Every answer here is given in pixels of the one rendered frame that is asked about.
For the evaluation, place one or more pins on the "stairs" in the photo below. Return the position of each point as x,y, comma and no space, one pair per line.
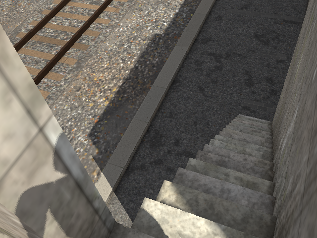
225,192

